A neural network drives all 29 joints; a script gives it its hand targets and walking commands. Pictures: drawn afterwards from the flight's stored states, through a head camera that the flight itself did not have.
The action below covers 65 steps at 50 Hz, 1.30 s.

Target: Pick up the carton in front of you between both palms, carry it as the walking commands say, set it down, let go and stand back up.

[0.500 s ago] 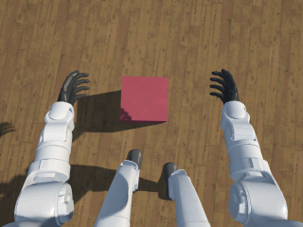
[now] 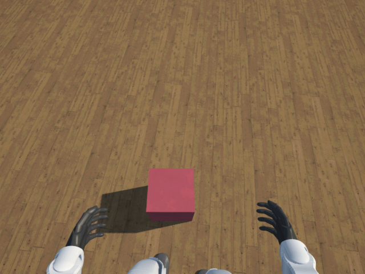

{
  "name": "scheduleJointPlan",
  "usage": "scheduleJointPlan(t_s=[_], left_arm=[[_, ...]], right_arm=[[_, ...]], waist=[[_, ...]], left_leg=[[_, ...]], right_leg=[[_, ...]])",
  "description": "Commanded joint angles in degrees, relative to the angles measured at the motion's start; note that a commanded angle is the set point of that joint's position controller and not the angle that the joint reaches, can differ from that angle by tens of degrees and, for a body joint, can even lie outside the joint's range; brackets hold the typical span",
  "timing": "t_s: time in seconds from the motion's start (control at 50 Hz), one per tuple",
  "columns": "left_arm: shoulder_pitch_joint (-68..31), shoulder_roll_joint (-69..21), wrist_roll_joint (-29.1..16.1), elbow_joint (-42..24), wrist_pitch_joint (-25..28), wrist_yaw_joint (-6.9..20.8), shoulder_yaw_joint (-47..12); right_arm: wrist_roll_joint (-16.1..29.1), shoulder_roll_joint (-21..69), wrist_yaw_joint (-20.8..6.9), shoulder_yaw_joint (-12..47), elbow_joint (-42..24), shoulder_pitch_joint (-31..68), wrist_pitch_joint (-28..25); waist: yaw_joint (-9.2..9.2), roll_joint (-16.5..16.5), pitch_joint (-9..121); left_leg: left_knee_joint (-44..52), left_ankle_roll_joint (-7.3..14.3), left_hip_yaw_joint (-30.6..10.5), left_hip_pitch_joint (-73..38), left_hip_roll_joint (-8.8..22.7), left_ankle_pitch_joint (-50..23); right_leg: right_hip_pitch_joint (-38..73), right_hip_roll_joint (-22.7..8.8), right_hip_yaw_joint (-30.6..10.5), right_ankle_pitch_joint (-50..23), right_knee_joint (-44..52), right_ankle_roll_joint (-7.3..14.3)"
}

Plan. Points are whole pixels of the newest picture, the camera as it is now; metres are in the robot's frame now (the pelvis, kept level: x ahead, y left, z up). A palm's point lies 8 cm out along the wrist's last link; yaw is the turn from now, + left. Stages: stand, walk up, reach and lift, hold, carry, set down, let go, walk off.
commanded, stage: let go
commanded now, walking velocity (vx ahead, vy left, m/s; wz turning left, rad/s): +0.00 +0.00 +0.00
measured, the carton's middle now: (171, 196) +0.43 +0.06 -0.64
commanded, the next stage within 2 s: stand in 0.54 s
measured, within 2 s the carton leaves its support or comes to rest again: neither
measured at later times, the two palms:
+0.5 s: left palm (81, 242) +0.17 +0.23 -0.06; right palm (298, 250) +0.17 -0.24 -0.07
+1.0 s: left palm (61, 240) +0.17 +0.28 -0.09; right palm (323, 267) +0.14 -0.29 -0.08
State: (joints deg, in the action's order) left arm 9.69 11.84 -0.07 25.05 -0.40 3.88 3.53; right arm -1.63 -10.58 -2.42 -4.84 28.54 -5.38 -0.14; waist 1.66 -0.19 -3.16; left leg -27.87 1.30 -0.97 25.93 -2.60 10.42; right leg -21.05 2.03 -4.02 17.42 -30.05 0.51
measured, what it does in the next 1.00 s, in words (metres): stands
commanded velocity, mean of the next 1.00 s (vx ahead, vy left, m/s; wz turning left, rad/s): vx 0.00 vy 0.00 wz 0.00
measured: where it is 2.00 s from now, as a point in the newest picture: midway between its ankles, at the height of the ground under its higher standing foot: outside the picture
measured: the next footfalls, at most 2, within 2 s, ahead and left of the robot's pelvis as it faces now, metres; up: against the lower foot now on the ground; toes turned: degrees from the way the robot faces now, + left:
none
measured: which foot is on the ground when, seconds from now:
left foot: down 0.00-1.00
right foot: down 0.00-1.00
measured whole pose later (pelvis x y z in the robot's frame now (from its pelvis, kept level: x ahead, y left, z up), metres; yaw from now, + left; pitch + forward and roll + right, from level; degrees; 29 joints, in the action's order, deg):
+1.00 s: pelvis +0.03 +0.00 +0.00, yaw -2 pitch +0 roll +0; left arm 10.7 19.6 1.9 41.0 -0.5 -1.3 2.2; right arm -2.2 -18.4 1.1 -2.2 46.6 -8.8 -0.5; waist -0.5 2.0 -0.6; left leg -28.2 1.6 0.7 12.8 -1.6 15.0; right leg -6.8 2.7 -5.9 19.2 -26.5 0.7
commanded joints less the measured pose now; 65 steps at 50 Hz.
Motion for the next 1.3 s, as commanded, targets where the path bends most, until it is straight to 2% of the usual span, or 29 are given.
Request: scheduleJointPlan(t_s=[0.0,0.02,0.06,0.08,0.1,0.16,0.18,0.22,0.28,0.3,0.32,0.38,0.42,0.44,0.46,0.48,0.5,0.52,0.58,0.62,0.66,0.8,0.84,0.92,0.94,1.04,1.16,1.24,1.28], left_arm=[[0.80,5.25,-0.05,-6.54,0.22,0.07,0.43],[-0.07,6.13,0.60,-7.22,-0.06,0.02,1.32],[1.17,5.65,-0.13,-6.74,-1.25,0.19,0.09],[1.55,6.87,0.71,-7.10,-1.89,0.31,1.22],[1.11,7.33,1.26,-8.16,-2.47,0.22,1.74],[1.41,7.09,1.05,-6.91,-4.30,0.30,1.22],[0.57,6.93,1.27,-7.64,-4.72,0.45,1.58],[1.08,7.61,1.10,-7.74,-5.14,0.26,2.25],[1.29,6.88,1.28,-7.61,-6.22,0.11,1.52],[0.57,7.69,1.46,-6.49,-6.51,0.13,1.43],[1.94,5.93,1.03,-6.75,-6.54,0.26,0.77],[3.05,6.02,1.38,-6.24,-6.65,0.16,0.71],[1.55,6.24,1.31,-7.21,-6.58,0.15,0.66],[0.08,8.26,2.29,-9.06,-9.54,-1.38,0.19],[2.30,7.26,1.35,-7.72,-10.26,-2.15,-0.15],[1.00,6.40,1.23,-7.87,-10.64,-2.40,-1.00],[1.43,6.11,1.06,-9.07,-10.84,-2.72,-0.58],[0.25,13.57,1.15,-1.78,-6.85,-4.54,1.46],[0.36,12.31,2.75,1.06,-2.75,-4.93,1.22],[-1.31,12.23,2.73,2.35,-1.68,-4.46,1.30],[-0.83,12.48,2.46,4.04,-1.00,-4.22,1.29],[-0.11,14.62,2.18,8.90,0.38,-5.11,1.45],[0.21,15.42,2.23,9.78,0.59,-5.27,1.46],[0.47,14.72,1.92,11.92,0.70,-5.38,0.64],[0.16,15.34,1.96,12.25,0.72,-5.37,0.61],[-0.24,15.84,2.02,13.99,0.71,-5.63,0.50],[0.83,16.04,1.61,16.12,1.26,-5.56,-0.26],[-0.16,16.66,1.65,16.96,1.22,-5.66,-0.16],[-0.51,16.39,1.57,17.90,1.13,-5.57,-0.54]], right_arm=[[0.43,-5.48,-0.39,-0.37,-6.71,-0.62,-0.45],[0.83,-5.07,-0.41,0.16,-6.57,-2.53,-0.25],[0.97,-6.08,-0.57,0.52,-7.41,-3.68,0.76],[1.47,-5.52,-0.78,1.25,-7.19,-4.07,1.24],[1.66,-5.04,-1.22,1.28,-10.20,-2.33,1.51],[1.47,-6.13,-1.54,1.30,-7.35,-4.88,3.26],[1.47,-5.99,-1.67,0.69,-9.24,-3.53,3.79],[1.66,-5.55,-1.87,2.06,-10.84,-2.00,4.43],[1.55,-5.76,-1.51,1.41,-8.92,-4.21,5.38],[1.16,-6.28,-1.37,0.63,-8.76,-4.24,5.52],[1.22,-5.67,-1.24,1.53,-8.20,-5.12,5.83],[1.02,-6.74,-1.18,0.67,-8.97,-3.99,5.76],[0.79,-6.30,-1.10,0.52,-9.06,-5.04,6.11],[2.16,-5.51,0.26,0.28,-5.23,-9.22,4.48],[1.90,-6.54,0.52,0.79,-6.80,-7.05,4.04],[2.40,-6.12,0.89,1.83,-6.38,-6.98,4.03],[2.14,-5.45,0.79,2.23,-8.04,-4.68,3.66],[-1.18,-12.69,2.42,0.16,0.62,-3.55,3.02],[-1.48,-12.47,3.20,-0.15,4.07,-4.80,1.67],[-1.02,-12.69,3.03,0.08,5.84,-2.85,0.63],[-0.71,-13.09,3.06,-0.08,7.13,-2.06,0.12],[-0.57,-14.84,3.52,0.29,11.57,-2.11,-0.89],[-0.63,-15.53,3.67,0.38,12.62,-2.20,-0.81],[-0.50,-16.66,3.79,0.48,14.31,-2.19,-1.05],[-0.50,-16.67,3.86,0.68,14.88,-2.16,-1.08],[-0.40,-17.00,3.86,0.60,16.25,-0.87,-1.13],[-0.05,-17.15,3.74,0.73,18.18,-0.54,-1.16],[-0.01,-17.46,3.83,0.89,19.39,-0.53,-1.23],[-0.10,-17.84,3.74,0.92,20.13,0.11,-1.24]], waist=[[-0.97,2.50,8.88],[-0.73,1.28,7.94],[-1.69,4.13,5.85],[-0.57,3.26,3.20],[-1.05,1.93,4.30],[-1.04,1.73,-1.77],[-1.55,1.20,1.44],[-0.40,1.49,0.51],[-0.56,1.05,0.16],[-1.95,1.56,0.05],[-0.80,0.42,-0.28],[-0.53,1.00,1.34],[-1.42,1.31,2.59],[-2.53,-0.56,4.58],[-0.99,2.09,5.40],[-1.53,0.72,3.85],[-0.16,3.21,4.05],[-0.46,7.71,3.77],[-1.89,0.91,1.46],[-1.75,-1.03,1.72],[-1.64,0.35,3.10],[-1.77,-0.39,7.16],[-1.84,0.89,5.95],[-1.84,-1.39,7.47],[-2.12,-0.29,6.62],[-1.96,-0.96,6.39],[-1.89,1.29,6.35],[-2.32,-0.72,6.72],[-2.51,0.50,4.96]], left_leg=[[2.42,-1.97,-0.53,-25.55,0.81,-8.93],[2.43,-2.22,0.17,-26.62,0.37,-7.83],[2.43,-2.08,-0.08,-29.49,0.28,-7.41],[2.59,-2.15,0.56,-30.44,-0.11,-5.27],[2.87,-2.05,0.26,-32.68,0.23,-7.02],[3.11,-2.17,0.92,-30.79,-0.33,-4.91],[3.41,-2.19,0.44,-32.41,0.23,-6.54],[3.18,-1.87,0.30,-31.14,0.03,-5.84],[2.57,-2.15,0.46,-32.01,-0.19,-9.29],[2.32,-1.91,0.41,-33.11,-0.15,-8.87],[2.28,-2.25,0.60,-32.60,-0.22,-9.41],[1.98,-2.38,0.15,-32.79,-0.17,-13.05],[2.24,-2.17,-0.15,-32.80,0.14,-13.64],[0.53,-2.43,0.73,-29.84,-0.93,-12.69],[0.66,-2.18,0.56,-29.16,-0.96,-11.72],[0.39,-2.30,1.03,-26.59,-1.23,-9.61],[0.64,-2.01,0.48,-26.22,-1.01,-10.20],[-0.72,-2.90,-1.51,-18.64,4.34,-7.77],[1.93,-1.43,-3.07,-15.30,5.04,4.97],[2.66,-1.07,-3.87,-14.11,5.79,3.34],[2.20,-0.92,-4.18,-15.25,6.03,-1.60],[1.54,-0.21,-4.81,-18.59,7.33,-10.71],[2.17,-0.21,-5.08,-18.47,7.53,-10.62],[1.88,-0.23,-4.62,-20.33,7.57,-15.14],[2.11,-0.30,-4.69,-20.02,7.68,-15.63],[2.96,-0.12,-4.88,-20.85,7.97,-15.02],[3.03,-0.25,-4.75,-21.70,8.19,-16.09],[4.11,-0.19,-4.73,-21.42,7.97,-12.29],[4.90,-0.27,-4.75,-21.22,8.11,-11.97]], right_leg=[[-3.01,-1.46,1.39,-5.60,9.22,-0.43],[-2.38,-2.18,0.76,-5.16,10.36,-0.12],[-2.63,-2.36,0.88,-5.00,11.18,-0.32],[-2.83,-2.85,1.01,-2.00,11.98,0.06],[-2.31,-2.80,1.09,-3.31,12.36,0.19],[-1.56,-3.01,0.81,-2.42,12.68,0.07],[0.35,-2.65,1.19,-4.90,12.04,-0.36],[2.16,-2.49,1.03,-5.01,11.37,-0.43],[2.69,-2.27,0.96,-9.50,10.94,-0.63],[1.35,-2.20,0.96,-9.00,10.65,-0.61],[2.65,-2.48,0.57,-10.46,10.91,-0.26],[4.29,-1.59,0.62,-13.70,9.93,-0.63],[5.49,-1.43,0.86,-16.89,9.29,-1.21],[8.94,-1.33,0.58,-21.28,7.65,-0.90],[9.33,-1.13,1.06,-21.05,6.72,-1.35],[9.32,-1.54,0.59,-20.87,6.90,-1.30],[9.21,-1.24,1.16,-19.93,6.62,-1.48],[5.47,-2.97,-0.84,-11.59,6.85,-2.04],[4.03,-3.77,-4.00,2.99,8.24,-0.15],[4.62,-3.63,-4.19,0.18,7.25,0.01],[5.51,-3.74,-4.41,-3.90,6.72,-0.20],[9.93,-4.74,-5.39,-13.67,5.82,0.09],[9.40,-4.70,-5.09,-13.36,6.31,-0.20],[10.77,-4.96,-5.18,-16.96,6.30,-0.12],[10.24,-4.99,-5.23,-17.05,6.14,-0.05],[10.41,-5.34,-5.40,-16.71,7.23,0.00],[11.28,-5.70,-5.23,-18.73,7.87,-0.32],[11.51,-5.84,-6.12,-15.71,8.87,0.30],[10.69,-5.76,-6.18,-15.24,9.34,0.06]])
